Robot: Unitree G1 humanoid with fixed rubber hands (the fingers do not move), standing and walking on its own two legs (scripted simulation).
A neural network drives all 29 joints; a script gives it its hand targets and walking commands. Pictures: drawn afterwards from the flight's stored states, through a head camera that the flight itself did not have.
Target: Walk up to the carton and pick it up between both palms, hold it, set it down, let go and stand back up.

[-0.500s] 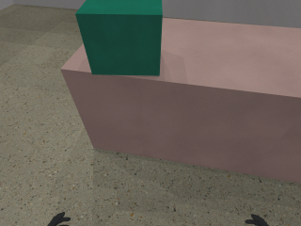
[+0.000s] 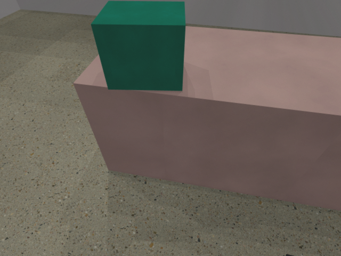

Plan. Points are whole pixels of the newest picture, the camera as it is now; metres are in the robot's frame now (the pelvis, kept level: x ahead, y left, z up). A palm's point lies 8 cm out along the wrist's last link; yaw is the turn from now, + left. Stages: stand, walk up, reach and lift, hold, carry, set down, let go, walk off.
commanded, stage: stand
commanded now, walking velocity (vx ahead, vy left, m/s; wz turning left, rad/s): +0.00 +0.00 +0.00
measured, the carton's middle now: (145, 46) +0.90 +0.12 +0.07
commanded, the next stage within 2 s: none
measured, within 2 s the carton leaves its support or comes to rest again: neither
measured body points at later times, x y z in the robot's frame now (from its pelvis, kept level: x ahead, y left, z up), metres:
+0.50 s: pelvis +0.00 +0.00 +0.00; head +0.01 +0.00 +0.45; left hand +0.10 +0.30 -0.12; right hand +0.10 -0.30 -0.12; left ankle +0.01 +0.13 -0.74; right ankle +0.00 -0.13 -0.74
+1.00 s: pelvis +0.01 +0.00 +0.00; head +0.02 +0.00 +0.45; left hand +0.11 +0.30 -0.12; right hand +0.11 -0.31 -0.12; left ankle +0.01 +0.13 -0.74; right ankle +0.00 -0.13 -0.74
